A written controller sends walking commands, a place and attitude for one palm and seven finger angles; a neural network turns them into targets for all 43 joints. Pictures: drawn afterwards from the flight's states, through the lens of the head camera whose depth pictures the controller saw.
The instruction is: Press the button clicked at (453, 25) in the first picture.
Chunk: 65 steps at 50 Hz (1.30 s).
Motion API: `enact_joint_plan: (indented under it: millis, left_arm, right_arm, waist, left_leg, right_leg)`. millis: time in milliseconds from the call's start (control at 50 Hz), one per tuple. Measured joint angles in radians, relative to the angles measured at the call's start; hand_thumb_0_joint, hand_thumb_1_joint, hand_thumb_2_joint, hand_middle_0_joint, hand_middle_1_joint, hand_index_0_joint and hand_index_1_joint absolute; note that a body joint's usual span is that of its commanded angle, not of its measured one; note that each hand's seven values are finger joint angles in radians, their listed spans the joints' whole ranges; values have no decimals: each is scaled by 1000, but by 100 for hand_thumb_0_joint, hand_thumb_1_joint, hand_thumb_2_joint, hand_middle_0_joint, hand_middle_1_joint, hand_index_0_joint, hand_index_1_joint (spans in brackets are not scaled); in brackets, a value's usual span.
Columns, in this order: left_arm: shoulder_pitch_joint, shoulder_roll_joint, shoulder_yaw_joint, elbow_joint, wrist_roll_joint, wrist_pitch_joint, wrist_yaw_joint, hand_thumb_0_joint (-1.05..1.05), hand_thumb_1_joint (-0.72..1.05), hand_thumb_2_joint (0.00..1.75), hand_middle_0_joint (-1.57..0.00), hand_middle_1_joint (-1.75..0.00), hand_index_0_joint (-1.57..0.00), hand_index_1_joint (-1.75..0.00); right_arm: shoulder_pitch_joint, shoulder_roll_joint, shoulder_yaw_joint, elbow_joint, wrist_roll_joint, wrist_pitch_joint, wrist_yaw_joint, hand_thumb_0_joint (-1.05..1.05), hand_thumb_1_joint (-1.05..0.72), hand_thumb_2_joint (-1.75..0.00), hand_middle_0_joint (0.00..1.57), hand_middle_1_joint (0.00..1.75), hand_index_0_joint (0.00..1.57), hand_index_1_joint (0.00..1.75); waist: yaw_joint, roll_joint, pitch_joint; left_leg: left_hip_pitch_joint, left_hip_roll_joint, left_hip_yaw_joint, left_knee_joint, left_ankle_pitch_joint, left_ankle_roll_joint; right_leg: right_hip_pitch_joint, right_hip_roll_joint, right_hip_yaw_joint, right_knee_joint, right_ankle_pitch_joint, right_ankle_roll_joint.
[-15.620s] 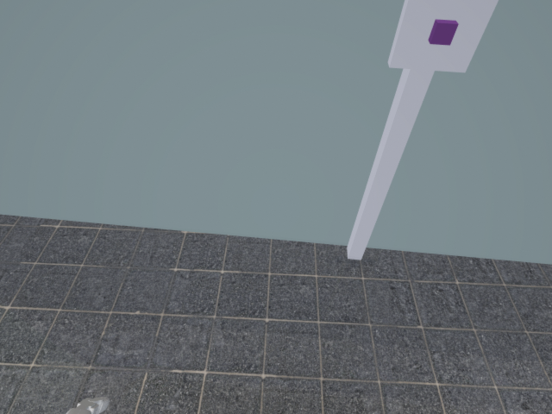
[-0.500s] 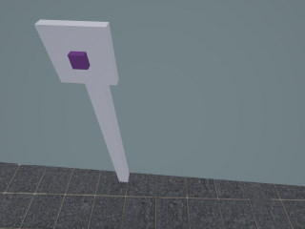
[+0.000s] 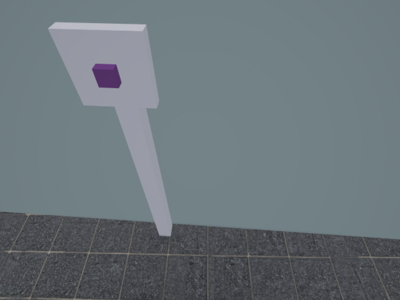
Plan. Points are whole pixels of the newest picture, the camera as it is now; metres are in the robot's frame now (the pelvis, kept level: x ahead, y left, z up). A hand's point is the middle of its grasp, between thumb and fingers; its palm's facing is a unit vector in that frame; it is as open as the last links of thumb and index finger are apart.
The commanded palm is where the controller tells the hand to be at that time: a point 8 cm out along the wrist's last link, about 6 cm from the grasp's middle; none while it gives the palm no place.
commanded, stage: raise the hand and make a fist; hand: left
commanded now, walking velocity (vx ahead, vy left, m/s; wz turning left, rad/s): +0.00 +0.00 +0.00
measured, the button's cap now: (107, 75) +0.50 +0.23 +0.20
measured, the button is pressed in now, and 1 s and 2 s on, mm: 0 0 0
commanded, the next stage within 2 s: aim a knuckle at the button in 1.92 s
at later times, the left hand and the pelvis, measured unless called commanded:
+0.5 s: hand (93, 294) +0.13 +0.19 +0.02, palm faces +0.12 -0.99 -0.04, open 4.3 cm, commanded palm +0.12 +0.24 +0.03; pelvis -0.04 +0.02 -0.05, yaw +3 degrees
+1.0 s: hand (75, 245) +0.18 +0.21 +0.10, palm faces +0.03 -0.99 -0.09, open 3.1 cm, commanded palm +0.15 +0.27 +0.11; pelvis -0.02 +0.03 -0.02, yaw +2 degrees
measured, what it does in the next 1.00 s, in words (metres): stands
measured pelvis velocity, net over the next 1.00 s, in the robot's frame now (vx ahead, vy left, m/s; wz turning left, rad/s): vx -0.02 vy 0.03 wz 0.03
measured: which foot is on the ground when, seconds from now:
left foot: down 0.00-1.00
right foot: down 0.00-1.00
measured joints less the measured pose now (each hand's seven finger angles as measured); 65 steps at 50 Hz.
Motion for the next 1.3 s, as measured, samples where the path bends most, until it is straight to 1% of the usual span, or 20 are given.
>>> enact_joint_plan:
  millis: [60, 120, 160, 220, 260, 280, 320, 380, 420, 480, 520, 560, 640, 680, 720, 800, 880, 980, 1140, 1300]
  left_arm:
    - [63, 26, -6, -337, -60, -50, 45, 7, 98, 90, -24, -33, -24, -34]
    - [12, 17, -9, -543, -82, -169, 17, 6, 97, 90, -28, -39, -28, -39]
    - [-53, -10, 2, -600, -95, -290, -45, 5, 96, 90, -32, -43, -32, -43]
    - [-109, -56, 19, -624, -114, -479, -193, 3, 94, 90, -38, -50, -39, -51]
    - [-96, -66, 22, -643, -104, -537, -267, 2, 93, 90, -43, -56, -44, -56]
    - [-77, -63, 18, -658, -99, -533, -287, 2, 92, 90, -46, -59, -46, -59]
    - [-24, -49, 10, -690, -92, -491, -297, 2, 91, 90, -52, -64, -52, -65]
    - [60, -21, 15, -735, -82, -434, -259, 2, 90, 90, -60, -73, -60, -73]
    - [97, 1, 31, -773, -79, -431, -226, 2, 90, 90, -66, -79, -66, -79]
    - [99, 24, 53, -827, -93, -467, -212, 2, 90, 90, -74, -88, -74, -88]
    - [59, 30, 53, -851, -106, -480, -232, 2, 90, 90, -79, -94, -79, -94]
    - [5, 37, 45, -863, -111, -459, -266, 2, 90, 90, -85, -100, -85, -100]
    - [-64, 53, 47, -864, -119, -335, -309, 2, 90, 90, -96, -112, -96, -112]
    - [-61, 57, 66, -872, -131, -274, -303, 2, 90, 90, -101, -118, -101, -118]
    - [-46, 60, 92, -889, -142, -237, -285, 2, 89, 90, -107, -124, -107, -124]
    - [-10, 65, 136, -940, -154, -231, -255, 2, 89, 90, -117, -135, -117, -135]
    - [-9, 69, 150, -972, -159, -236, -262, 2, 90, 90, -123, -142, -124, -143]
    - [-37, 82, 158, -983, -162, -198, -283, 2, 89, 90, -128, -147, -128, -147]
    - [-135, 112, 214, -977, -189, -107, -317, 2, 89, 90, -130, -149, -130, -149]
    - [-249, 145, 282, -955, -225, 21, -379, 2, 89, 90, -130, -149, -130, -150]
  right_arm:
    - [10, -65, -25, -96, 35, -118, -23, 3, -94, -90, 20, 30, 20, 30]
    - [-41, -126, -45, -199, 27, -188, -25, 3, -93, -90, 20, 30, 20, 30]
    - [-90, -145, -61, -270, 15, -210, -12, 3, -93, -90, 20, 30, 20, 30]
    - [-168, -147, -83, -378, 4, -201, 33, 2, -92, -90, 20, 30, 19, 30]
    - [-208, -142, -91, -455, 5, -171, 56, 2, -92, -90, 20, 30, 19, 30]
    - [-222, -140, -93, -492, 8, -151, 61, 2, -92, -90, 20, 30, 19, 30]
    - [-238, -134, -90, -556, 15, -111, 61, 2, -92, -90, 20, 30, 19, 30]
    - [-237, -121, -76, -620, 15, -75, 53, 1, -91, -90, 20, 30, 19, 30]
    - [-224, -109, -57, -639, 9, -71, 48, 1, -91, -90, 20, 30, 19, 30]
    - [-202, -92, -16, -625, 5, -84, 45, 1, -91, -90, 20, 30, 19, 30]
    - [-190, -82, 16, -598, 7, -95, 44, 1, -91, -90, 20, 30, 20, 30]
    - [-173, -67, 43, -565, 12, -99, 41, 1, -91, -90, 20, 30, 20, 30]
    - [-129, -37, 73, -509, 22, -94, 33, 1, -91, -90, 21, 30, 20, 30]
    - [-103, -29, 73, -491, 24, -93, 28, 2, -90, -90, 21, 30, 20, 30]
    - [-80, -29, 66, -477, 24, -100, 23, 2, -90, -90, 21, 30, 20, 30]
    - [-49, -57, 39, -458, 25, -131, 22, 2, -90, -90, 21, 30, 20, 30]
    - [-48, -100, 16, -446, 29, -164, 19, 2, -91, -90, 20, 30, 20, 30]
    - [-77, -128, 3, -443, 36, -189, 7, 2, -91, -90, 20, 30, 20, 30]
    - [-132, -115, 31, -452, 39, -205, -5, 2, -91, -90, 20, 30, 20, 30]
    - [-167, -99, 73, -436, 42, -185, -10, 2, -91, -90, 20, 30, 20, 30]
  waist:
    - [-19, 29, -31]
    - [-39, 40, -72]
    - [-41, 24, -104]
    - [-41, -18, -131]
    - [-37, -42, -136]
    - [-32, -51, -135]
    - [-17, -64, -129]
    - [8, -63, -126]
    - [22, -55, -124]
    - [34, -33, -117]
    - [36, -16, -106]
    - [35, -4, -100]
    - [12, 12, -98]
    - [-4, 14, -102]
    - [-15, 14, -103]
    - [-21, 13, -100]
    - [-12, 16, -92]
    - [1, 15, -86]
    - [28, 18, -80]
    - [52, 31, -73]
  left_leg:
    - [-43, -22, -18, 44, -8, 8]
    - [-131, -40, -26, 122, -28, 23]
    - [-203, -45, -18, 186, -49, 26]
    - [-297, -40, 0, 288, -90, 24]
    - [-337, -34, 8, 347, -119, 24]
    - [-350, -33, 10, 369, -129, 25]
    - [-367, -32, 9, 401, -144, 26]
    - [-387, -29, -6, 431, -157, 29]
    - [-403, -28, -24, 450, -162, 30]
    - [-428, -26, -52, 480, -169, 30]
    - [-437, -26, -66, 492, -170, 32]
    - [-438, -27, -71, 492, -167, 33]
    - [-401, -28, -57, 446, -150, 39]
    - [-368, -29, -43, 408, -139, 41]
    - [-335, -30, -31, 372, -128, 43]
    - [-285, -32, -21, 322, -114, 45]
    - [-250, -35, -23, 292, -105, 47]
    - [-200, -39, -26, 248, -90, 48]
    - [-102, -39, -33, 161, -59, 42]
    - [-24, -39, -41, 85, -27, 36]
  right_leg:
    - [-31, -27, -14, 43, -22, 12]
    - [-114, -52, -19, 119, -44, 23]
    - [-194, -61, -8, 188, -64, 24]
    - [-297, -62, 13, 292, -97, 20]
    - [-343, -60, 22, 349, -118, 18]
    - [-357, -60, 26, 371, -127, 18]
    - [-372, -61, 26, 400, -141, 19]
    - [-378, -61, 11, 413, -149, 19]
    - [-380, -61, -6, 415, -151, 19]
    - [-381, -61, -33, 417, -151, 20]
    - [-377, -62, -47, 414, -149, 22]
    - [-372, -62, -51, 405, -142, 25]
    - [-341, -59, -39, 361, -121, 31]
    - [-317, -58, -26, 331, -110, 34]
    - [-291, -56, -15, 303, -99, 37]
    - [-247, -54, -7, 259, -85, 41]
    - [-210, -55, -9, 227, -77, 45]
    - [-159, -56, -13, 186, -66, 46]
    - [-59, -49, -22, 105, -42, 42]
    - [20, -43, -31, 34, -17, 38]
